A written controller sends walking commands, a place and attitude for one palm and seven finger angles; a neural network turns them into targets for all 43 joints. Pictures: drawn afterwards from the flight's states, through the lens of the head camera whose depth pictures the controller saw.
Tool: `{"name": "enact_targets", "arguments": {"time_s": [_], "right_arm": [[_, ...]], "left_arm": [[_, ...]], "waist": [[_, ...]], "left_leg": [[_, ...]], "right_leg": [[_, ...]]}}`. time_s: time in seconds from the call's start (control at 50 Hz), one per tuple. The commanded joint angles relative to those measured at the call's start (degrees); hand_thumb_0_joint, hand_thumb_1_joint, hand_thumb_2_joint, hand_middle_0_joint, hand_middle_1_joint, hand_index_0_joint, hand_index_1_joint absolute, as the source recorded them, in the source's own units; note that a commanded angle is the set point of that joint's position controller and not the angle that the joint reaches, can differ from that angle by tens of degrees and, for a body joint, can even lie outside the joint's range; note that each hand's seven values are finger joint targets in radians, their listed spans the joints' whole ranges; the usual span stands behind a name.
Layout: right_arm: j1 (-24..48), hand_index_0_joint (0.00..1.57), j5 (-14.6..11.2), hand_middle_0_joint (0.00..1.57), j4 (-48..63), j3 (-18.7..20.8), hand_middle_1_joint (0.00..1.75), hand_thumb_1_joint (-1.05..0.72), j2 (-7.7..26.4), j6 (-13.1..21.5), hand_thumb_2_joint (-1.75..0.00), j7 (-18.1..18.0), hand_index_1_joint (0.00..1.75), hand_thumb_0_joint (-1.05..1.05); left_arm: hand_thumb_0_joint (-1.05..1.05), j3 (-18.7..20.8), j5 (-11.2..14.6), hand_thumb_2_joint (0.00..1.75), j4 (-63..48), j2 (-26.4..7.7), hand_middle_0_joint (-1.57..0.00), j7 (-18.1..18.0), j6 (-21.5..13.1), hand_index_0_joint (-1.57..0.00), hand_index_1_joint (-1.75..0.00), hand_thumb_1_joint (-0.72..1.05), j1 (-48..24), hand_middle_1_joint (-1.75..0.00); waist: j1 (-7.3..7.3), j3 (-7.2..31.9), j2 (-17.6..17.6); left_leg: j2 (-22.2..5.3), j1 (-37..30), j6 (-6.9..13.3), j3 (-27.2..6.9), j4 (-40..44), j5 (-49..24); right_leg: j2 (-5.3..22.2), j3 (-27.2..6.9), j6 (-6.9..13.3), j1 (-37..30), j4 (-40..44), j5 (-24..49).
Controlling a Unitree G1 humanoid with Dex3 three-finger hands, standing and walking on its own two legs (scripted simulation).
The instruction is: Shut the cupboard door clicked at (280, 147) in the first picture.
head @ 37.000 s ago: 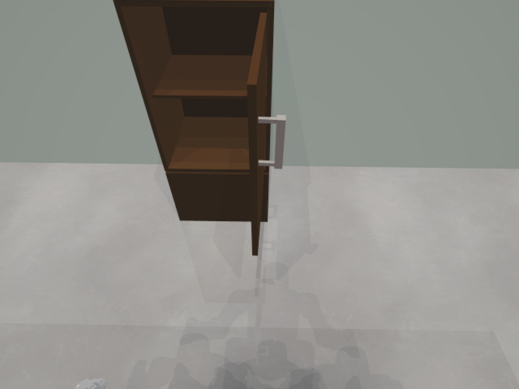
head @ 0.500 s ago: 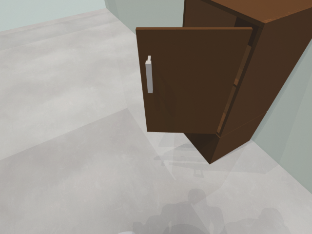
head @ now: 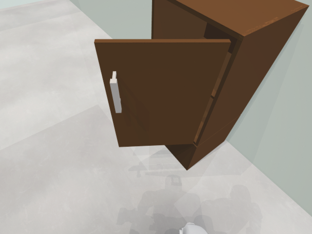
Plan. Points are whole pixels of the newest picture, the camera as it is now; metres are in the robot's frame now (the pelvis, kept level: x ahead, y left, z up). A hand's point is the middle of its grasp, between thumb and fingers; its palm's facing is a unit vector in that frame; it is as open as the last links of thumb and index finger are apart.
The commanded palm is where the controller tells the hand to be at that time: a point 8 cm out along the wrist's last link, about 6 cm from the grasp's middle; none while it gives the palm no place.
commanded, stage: take the last steps up to it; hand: left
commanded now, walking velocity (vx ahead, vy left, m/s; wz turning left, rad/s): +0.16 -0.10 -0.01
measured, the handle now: (116, 92) +0.54 +0.15 +0.01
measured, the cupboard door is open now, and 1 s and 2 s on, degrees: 57 57 57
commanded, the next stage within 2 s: come to a stop and stand still in 0.02 s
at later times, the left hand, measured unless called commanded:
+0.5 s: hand (108, 233) +0.15 +0.14 -0.18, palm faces +0.07 -0.97 -0.22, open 7.3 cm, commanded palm none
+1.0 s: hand out of the picture +0.11 +0.16 -0.18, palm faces +0.00 -0.97 -0.22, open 7.4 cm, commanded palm none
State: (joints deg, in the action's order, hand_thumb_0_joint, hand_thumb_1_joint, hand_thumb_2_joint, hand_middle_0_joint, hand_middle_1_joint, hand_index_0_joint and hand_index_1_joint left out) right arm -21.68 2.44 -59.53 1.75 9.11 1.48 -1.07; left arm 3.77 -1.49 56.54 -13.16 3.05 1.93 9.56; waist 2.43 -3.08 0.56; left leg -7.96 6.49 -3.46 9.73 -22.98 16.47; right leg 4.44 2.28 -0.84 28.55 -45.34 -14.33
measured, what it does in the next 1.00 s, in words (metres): steps on the spot: right foot, then left foot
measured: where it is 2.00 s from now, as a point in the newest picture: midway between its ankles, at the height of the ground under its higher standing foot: outside the picture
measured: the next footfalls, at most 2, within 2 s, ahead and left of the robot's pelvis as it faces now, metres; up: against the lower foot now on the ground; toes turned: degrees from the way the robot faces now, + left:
right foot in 0.10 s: +0.14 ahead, -0.16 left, +0.00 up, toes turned -6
left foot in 0.56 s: +0.16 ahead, +0.07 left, +0.00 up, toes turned +3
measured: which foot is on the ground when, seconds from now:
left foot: down 0.00-0.10, up 0.12-0.54, down 0.56-1.00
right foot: up 0.00-0.08, down 0.10-0.56, up 0.58-0.88, down 0.90-1.00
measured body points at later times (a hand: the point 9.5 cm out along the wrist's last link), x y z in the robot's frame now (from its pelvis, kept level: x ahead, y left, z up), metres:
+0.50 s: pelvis +0.11 -0.05 -0.01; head +0.15 -0.04 +0.44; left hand +0.15 +0.19 -0.16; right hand +0.22 -0.29 -0.15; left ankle +0.12 +0.06 -0.71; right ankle +0.10 -0.15 -0.74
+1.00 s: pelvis +0.08 -0.03 -0.01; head +0.10 -0.04 +0.44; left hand +0.11 +0.21 -0.16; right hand +0.12 -0.26 -0.16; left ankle +0.12 +0.07 -0.74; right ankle +0.03 -0.17 -0.74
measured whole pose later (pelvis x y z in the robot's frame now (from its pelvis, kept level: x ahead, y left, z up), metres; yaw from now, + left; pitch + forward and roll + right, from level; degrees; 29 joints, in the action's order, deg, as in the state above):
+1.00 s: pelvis +0.08 -0.03 -0.01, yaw +0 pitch -1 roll +0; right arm -12.0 0.4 -59.8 1.7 10.1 -1.6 -0.8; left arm 0.5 -0.9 60.4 -10.7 -1.0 1.9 12.8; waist 1.1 -2.5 -0.4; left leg 0.2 16.0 1.7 4.4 -27.0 10.5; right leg 1.8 -2.0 -1.9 7.9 -27.0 -18.8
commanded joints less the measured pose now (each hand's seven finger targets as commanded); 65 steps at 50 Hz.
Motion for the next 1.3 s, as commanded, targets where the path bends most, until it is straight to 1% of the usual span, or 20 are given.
{"name": "enact_targets", "arguments": {"time_s": [0.0,0.04,0.06,0.08,0.1,0.12,0.2,0.34,0.44,0.5,0.54,0.56,0.64,0.78,0.84,0.9,0.92,0.98,1.08,1.28], "right_arm": [[0.2,0.2,-0.2,0.2,2.4,3.1,0.3,-0.9,12.3,0.3,-0.9,-0.5,0.3,0.0],[0.7,0.2,-0.8,0.2,2.0,3.0,0.3,-0.9,11.5,0.1,-0.9,0.0,0.3,0.0],[0.2,0.2,-1.5,0.2,2.6,2.2,0.3,-0.9,8.0,0.2,-0.9,0.5,0.3,0.0],[1.2,0.2,-1.8,0.2,4.5,1.4,0.3,-0.9,4.6,-0.3,-0.9,0.6,0.3,0.0],[2.1,0.2,-1.8,0.2,4.5,1.5,0.3,-0.9,5.6,-0.8,-0.9,0.3,0.3,0.0],[2.4,0.2,-1.6,0.2,3.3,1.4,0.3,-0.9,5.0,-0.8,-0.9,0.0,0.3,0.0],[0.0,0.2,-2.3,0.2,0.0,0.0,0.3,-0.9,2.7,-2.1,-0.9,-0.5,0.3,0.0],[7.2,0.2,-1.9,0.2,3.6,1.6,0.3,-0.9,5.5,-4.7,-0.9,-0.3,0.3,0.0],[10.0,0.2,-1.9,0.2,6.0,2.2,0.3,-0.9,6.0,-4.8,-0.9,0.1,0.3,0.0],[7.1,0.2,-1.7,0.2,5.3,2.0,0.3,-0.9,6.7,-3.7,-0.9,0.4,0.3,0.0],[6.8,0.2,-1.1,0.2,6.7,2.8,0.3,-0.9,13.5,-2.6,-0.9,0.0,0.3,0.0],[7.3,0.2,-0.9,0.2,7.0,3.0,0.3,-0.9,14.4,-3.0,-0.9,-0.5,0.3,0.0],[11.8,0.2,-0.9,0.2,8.2,1.3,0.3,-0.9,10.9,-2.5,-0.9,-1.8,0.3,0.0],[9.6,0.2,-1.4,0.2,5.3,1.4,0.3,-0.9,10.5,-2.1,-0.9,-1.3,0.3,0.0],[10.5,0.2,-2.2,0.2,4.3,1.4,0.3,-0.9,9.8,-2.1,-0.9,-0.8,0.3,0.0],[9.1,0.2,-2.3,0.2,3.4,0.6,0.3,-0.9,6.2,-2.3,-0.9,0.1,0.3,0.0],[8.1,0.2,-2.1,0.2,2.9,0.6,0.3,-0.9,6.2,-2.2,-0.9,0.4,0.3,0.0],[7.0,0.2,-1.9,0.2,0.7,0.7,0.3,-0.9,7.1,-1.6,-0.9,0.0,0.3,0.0],[5.4,0.2,-1.9,0.2,-2.3,0.1,0.3,-0.9,6.7,-1.8,-0.9,0.0,0.3,0.0],[2.3,0.2,-1.9,0.2,-4.5,-0.4,0.3,-0.9,5.3,-1.6,-0.9,-0.7,0.3,0.0]], "left_arm": [[0.0,0.3,0.0,0.9,-3.0,-1.2,-0.2,-0.3,-1.9,-0.2,-0.3,0.9,0.2,-0.3],[0.0,1.1,-0.1,0.9,0.4,-4.5,-0.2,-0.7,-3.0,-0.2,-0.3,0.9,9.4,-0.3],[0.0,2.2,-0.4,0.9,2.4,-9.6,-0.2,-1.5,-3.8,-0.2,-0.3,0.9,15.8,-0.3],[0.0,2.7,0.1,0.9,3.3,-13.1,-0.2,-2.5,-3.9,-0.2,-0.3,0.9,17.9,-0.3],[0.0,2.2,0.4,0.9,2.4,-12.1,-0.2,-3.0,-3.6,-0.2,-0.3,0.9,14.7,-0.3],[0.0,1.6,0.3,0.9,1.9,-9.0,-0.2,-3.5,-4.1,-0.2,-0.3,0.9,10.3,-0.3],[0.0,-0.6,0.1,0.9,-0.2,-4.5,-0.2,-4.9,-4.1,-0.2,-0.3,0.9,2.1,-0.3],[0.0,1.1,0.0,0.9,-0.3,-6.7,-0.2,-5.9,-2.3,-0.2,-0.3,0.9,3.9,-0.3],[0.0,1.8,-0.4,0.9,-1.9,-7.6,-0.2,-6.0,-1.7,-0.2,-0.3,0.9,1.9,-0.3],[0.0,1.6,0.2,0.9,-2.1,-7.2,-0.2,-5.9,-1.3,-0.2,-0.3,0.9,1.6,-0.3],[0.0,0.2,0.8,0.9,-3.0,-2.4,-0.2,-5.9,-0.6,-0.2,-0.3,0.9,5.6,-0.3],[0.0,-0.1,0.7,0.9,-3.2,-2.8,-0.2,-6.1,-0.1,-0.2,-0.3,0.9,4.7,-0.3],[0.0,0.4,0.5,0.9,-2.6,-3.8,-0.2,-5.4,0.8,-0.2,-0.3,0.9,3.2,-0.3],[0.0,-1.1,0.6,0.9,-1.6,-2.0,-0.2,-4.6,0.3,-0.2,-0.3,0.9,3.7,-0.3],[0.0,-1.2,0.5,0.9,0.8,-2.2,-0.2,-4.8,-0.4,-0.2,-0.3,0.9,8.4,-0.3],[0.0,-1.4,0.4,0.9,0.6,-5.8,-0.2,-4.8,-1.3,-0.2,-0.3,0.9,4.5,-0.3],[0.0,-1.7,0.4,0.9,0.5,-6.2,-0.2,-4.7,-1.2,-0.2,-0.3,0.9,4.2,-0.3],[0.0,-2.2,0.7,0.9,2.1,-3.9,-0.2,-4.8,-2.0,-0.2,-0.3,0.9,4.7,-0.3],[0.0,-2.6,0.7,0.9,3.7,-2.9,-0.2,-4.9,-1.7,-0.2,-0.3,0.9,6.3,-0.3],[0.0,-2.7,1.0,0.9,6.0,-1.2,-0.2,-4.9,-1.9,-0.2,-0.3,0.9,9.5,-0.3]], "waist": [[-1.4,-0.2,-10.4],[-5.66,4.7,-2.0],[-8.56,9.0,10.3],[-8.42,8.6,20.3],[-7.35,6.0,13.2],[-5.41,4.1,14.7],[-0.95,7.4,5.2],[-3.14,4.8,6.1],[-2.56,4.3,7.0],[-1.11,6.8,6.1],[-2.16,10.5,-12.8],[-0.9,9.5,-12.5],[-2.54,5.7,-9.9],[-2.0,6.5,-8.4],[-3.89,6.9,-4.4],[-1.27,1.0,2.4],[-0.68,1.7,-1.1],[-1.26,2.5,7.2],[-1.72,-4.3,3.2],[-1.96,-3.1,0.5]], "left_leg": [[-9.9,4.1,8.3,-5.5,4.4,-10.4],[-4.7,8.5,5.0,-1.2,-7.7,-10.4],[0.7,18.8,3.1,2.4,-21.5,1.8],[5.8,24.5,2.6,-0.3,-34.7,22.4],[3.9,25.3,3.3,-5.8,-40.2,21.5],[2.5,25.8,3.1,-7.8,-42.4,15.8],[3.1,15.1,1.2,-8.8,-31.8,10.2],[6.6,18.9,0.4,-9.2,-29.0,9.3],[6.4,15.7,1.0,-10.5,-21.9,7.6],[5.5,5.9,1.9,-9.6,-3.3,-11.1],[-11.9,-3.7,10.7,-25.3,-0.3,-51.8],[-13.9,0.1,15.7,-24.2,0.7,-53.2],[-9.2,2.2,15.7,-19.2,0.4,-46.5],[-6.4,0.8,13.5,-18.5,3.1,-27.7],[-2.2,6.6,8.9,-16.7,1.6,-12.2],[4.8,5.5,3.7,-11.7,0.4,-0.6],[5.2,2.1,3.6,-11.8,0.8,-2.7],[2.9,0.8,4.2,-12.0,1.2,-9.4],[3.2,3.5,3.9,-12.0,4.5,-3.6],[3.0,3.6,3.8,-11.9,4.8,-3.7]], "right_leg": [[-2.5,4.3,0.5,-9.5,11.2,2.7],[-3.5,3.7,1.6,-24.4,18.5,6.0],[7.0,-8.9,4.9,-35.3,23.3,2.8],[16.5,-22.3,10.0,-34.0,30.3,5.4],[17.4,-21.5,12.0,-29.3,32.3,4.6],[15.6,-19.3,11.1,-25.9,31.0,16.9],[12.4,-5.3,10.2,-20.8,23.6,49.9],[16.0,-8.3,13.5,-23.5,22.8,52.1],[15.8,-8.1,12.9,-20.9,21.1,44.2],[10.5,-4.7,7.6,-19.7,14.7,31.7],[-0.8,2.9,0.1,-9.6,3.6,-9.3],[-3.4,-1.1,0.2,-9.8,-6.8,-22.9],[-3.1,-6.7,-0.2,-5.7,-15.1,-16.9],[-3.3,-2.1,-0.3,-13.4,6.6,-11.8],[-2.8,-3.3,0.3,-22.9,22.5,1.6],[6.0,-12.0,4.6,-13.7,28.9,-3.5],[5.5,-11.1,4.4,-11.0,28.1,-4.7],[1.9,-8.1,2.6,-14.3,26.7,1.7],[1.1,-8.7,2.4,-11.8,29.1,-5.6],[0.6,-8.2,2.6,-14.0,29.3,-4.0]]}}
